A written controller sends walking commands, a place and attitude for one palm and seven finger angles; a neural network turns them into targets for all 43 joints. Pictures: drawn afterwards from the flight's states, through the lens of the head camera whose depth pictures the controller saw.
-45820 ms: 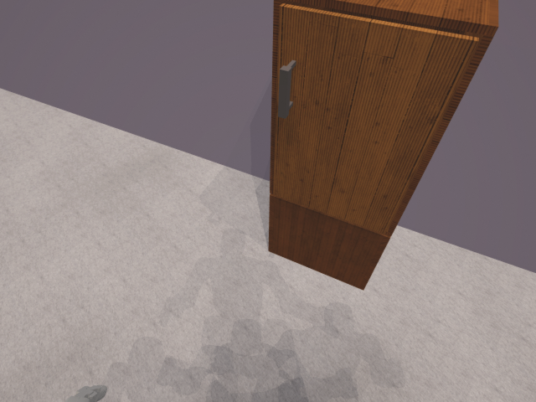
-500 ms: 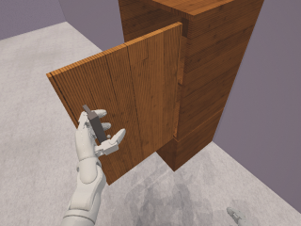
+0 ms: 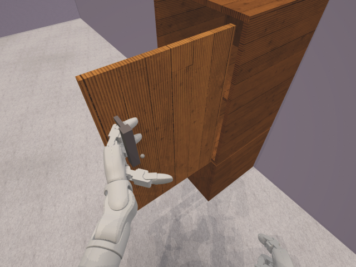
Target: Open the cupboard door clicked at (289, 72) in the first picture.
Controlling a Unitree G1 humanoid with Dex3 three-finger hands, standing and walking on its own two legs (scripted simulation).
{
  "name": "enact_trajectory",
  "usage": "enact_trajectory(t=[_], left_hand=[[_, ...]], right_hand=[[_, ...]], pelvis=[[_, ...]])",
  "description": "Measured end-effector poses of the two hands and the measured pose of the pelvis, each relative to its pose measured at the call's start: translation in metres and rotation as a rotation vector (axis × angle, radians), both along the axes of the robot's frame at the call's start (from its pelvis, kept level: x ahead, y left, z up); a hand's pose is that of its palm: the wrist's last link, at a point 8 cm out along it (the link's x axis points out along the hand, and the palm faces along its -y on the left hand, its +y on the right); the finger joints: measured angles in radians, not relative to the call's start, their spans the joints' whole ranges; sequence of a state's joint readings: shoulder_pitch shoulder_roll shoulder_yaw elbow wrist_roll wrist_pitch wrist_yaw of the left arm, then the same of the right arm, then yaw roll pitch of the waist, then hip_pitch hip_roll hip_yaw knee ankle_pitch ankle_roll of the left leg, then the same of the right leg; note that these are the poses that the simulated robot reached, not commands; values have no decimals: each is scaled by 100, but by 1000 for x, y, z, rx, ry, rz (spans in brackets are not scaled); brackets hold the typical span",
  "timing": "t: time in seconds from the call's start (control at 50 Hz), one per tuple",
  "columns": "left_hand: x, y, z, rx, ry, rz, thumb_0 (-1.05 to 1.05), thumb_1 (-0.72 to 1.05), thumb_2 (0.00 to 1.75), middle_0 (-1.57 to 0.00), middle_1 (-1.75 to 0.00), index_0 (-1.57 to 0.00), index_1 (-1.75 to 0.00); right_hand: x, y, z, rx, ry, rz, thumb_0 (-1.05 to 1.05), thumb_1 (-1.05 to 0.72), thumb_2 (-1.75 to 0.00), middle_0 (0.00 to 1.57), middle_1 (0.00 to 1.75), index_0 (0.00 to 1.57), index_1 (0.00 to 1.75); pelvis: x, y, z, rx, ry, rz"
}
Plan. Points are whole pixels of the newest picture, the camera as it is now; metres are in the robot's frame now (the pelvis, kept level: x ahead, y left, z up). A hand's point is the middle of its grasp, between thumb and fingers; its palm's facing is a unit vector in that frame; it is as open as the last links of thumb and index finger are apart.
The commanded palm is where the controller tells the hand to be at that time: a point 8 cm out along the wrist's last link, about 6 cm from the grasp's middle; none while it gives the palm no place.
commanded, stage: slide the hand sideways off the handle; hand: left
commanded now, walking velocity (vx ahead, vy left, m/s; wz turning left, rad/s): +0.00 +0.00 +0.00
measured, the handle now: (126, 141) +0.37 +0.15 +0.09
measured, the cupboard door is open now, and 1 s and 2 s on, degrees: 89 91 91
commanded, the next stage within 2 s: draw the hand back to the body in 1.26 s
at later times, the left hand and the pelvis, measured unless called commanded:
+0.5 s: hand (139, 172) +0.29 +0.11 +0.08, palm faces -0.12 -0.99 -0.01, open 16.1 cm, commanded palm +0.27 +0.18 +0.08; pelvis +0.00 +0.01 +0.00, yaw -1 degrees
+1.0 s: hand (109, 193) +0.24 +0.16 +0.08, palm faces -0.05 -1.00 -0.06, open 16.2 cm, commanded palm +0.22 +0.23 +0.08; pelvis +0.01 -0.02 +0.00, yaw +0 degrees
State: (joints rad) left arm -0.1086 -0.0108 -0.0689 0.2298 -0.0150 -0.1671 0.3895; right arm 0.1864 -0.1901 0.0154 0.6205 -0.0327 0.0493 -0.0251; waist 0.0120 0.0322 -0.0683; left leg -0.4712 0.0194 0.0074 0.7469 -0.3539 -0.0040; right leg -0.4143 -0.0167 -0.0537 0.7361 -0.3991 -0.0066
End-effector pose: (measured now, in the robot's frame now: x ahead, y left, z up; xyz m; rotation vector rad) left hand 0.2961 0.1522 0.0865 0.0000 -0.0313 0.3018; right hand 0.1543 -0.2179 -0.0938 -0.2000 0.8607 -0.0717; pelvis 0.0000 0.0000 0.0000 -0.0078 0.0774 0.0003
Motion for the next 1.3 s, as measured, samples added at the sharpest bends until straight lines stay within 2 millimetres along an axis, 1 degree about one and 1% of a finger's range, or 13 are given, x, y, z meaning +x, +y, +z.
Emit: enact_trajectory(t=[0.1, 0.14, 0.2, 0.24, 0.3, 0.36, 0.48, 0.62, 0.7, 0.92, 1.06, 1.18, 1.3], left_hand=[[-1, 2, 0, 10, 0, -9, -2, -50, 30, -45, -65, -42, -65], [-2, 7, -1, 54, -9, -104, -2, -50, 30, -43, -61, -37, -61], [-5, 15, -1, 107, -14, -296, -2, -50, 30, -35, -51, -29, -52], [-5, 17, -1, 95, -2, -401, -2, -50, 30, -30, -46, -24, -46], [-5, 17, -3, 36, 18, -457, -2, -50, 30, -25, -39, -20, -39], [-7, 14, -3, 7, 19, -451, -2, -50, 30, -21, -35, -20, -37], [-16, 10, -4, 9, 7, -426, -2, -50, 30, -22, -34, -20, -35], [-30, 21, -6, 39, 23, -405, -2, -50, 30, -20, -32, -18, -32], [-36, 27, -4, 44, 23, -398, -2, -50, 30, -20, -32, -18, -32], [-64, 52, -3, 58, 36, -350, -2, -50, 30, -19, -32, -17, -31], [-74, 72, -3, 53, 37, -339, -2, -50, 30, -19, -31, -17, -31], [-86, 93, -1, 54, 38, -318, -2, -50, 30, -17, -30, -16, -30], [-95, 105, -3, 44, 41, -333, -2, -50, 30, -16, -30, -15, -30]], right_hand=[[1, 7, -1, -2, 8, 16, 1, -90, -90, 20, 30, 20, 30], [-1, 9, -1, -1, 6, 13, 1, -90, -90, 20, 30, 21, 30], [-6, 8, 1, -1, -11, -3, 1, -90, -90, 20, 30, 21, 30], [-8, 7, 1, -2, -27, -13, 1, -90, -90, 20, 30, 21, 30], [-11, 6, 4, -1, -53, -24, 2, -90, -90, 20, 30, 21, 30], [-13, 6, 7, 6, -78, -26, 2, -90, -90, 20, 30, 20, 30], [-13, 5, 13, 26, -112, -27, 2, -90, -90, 20, 30, 20, 30], [-7, -1, 13, 27, -120, -26, 2, -90, -90, 20, 30, 20, 30], [-1, -7, 12, 23, -129, -23, 2, -90, -90, 20, 30, 20, 30], [16, -26, 16, 0, -177, -13, 2, -90, -90, 20, 30, 20, 30], [21, -35, 17, -24, -196, -12, 2, -90, -90, 20, 30, 20, 30], [19, -36, 18, -33, -216, -12, 2, -90, -90, 20, 30, 20, 30], [14, -31, 20, -42, -236, -9, 2, -90, -90, 20, 30, 20, 30]], pelvis=[[-2, 5, -1, -2, 2, 6], [-2, 6, -1, -1, 3, 6], [-4, 7, -2, -4, -4, 9], [-5, 9, -2, -8, -11, 12], [-7, 12, -1, -9, -15, 9], [-7, 13, -1, -5, -15, 2], [-5, 11, -1, 1, -12, -18], [-2, 4, -1, 2, -14, -19], [0, -1, -1, 3, -10, -15], [6, -15, -2, 6, -3, 1], [6, -20, -4, 5, 0, 8], [4, -18, -5, 0, 3, 11], [-1, -11, -6, -8, 3, 13]])
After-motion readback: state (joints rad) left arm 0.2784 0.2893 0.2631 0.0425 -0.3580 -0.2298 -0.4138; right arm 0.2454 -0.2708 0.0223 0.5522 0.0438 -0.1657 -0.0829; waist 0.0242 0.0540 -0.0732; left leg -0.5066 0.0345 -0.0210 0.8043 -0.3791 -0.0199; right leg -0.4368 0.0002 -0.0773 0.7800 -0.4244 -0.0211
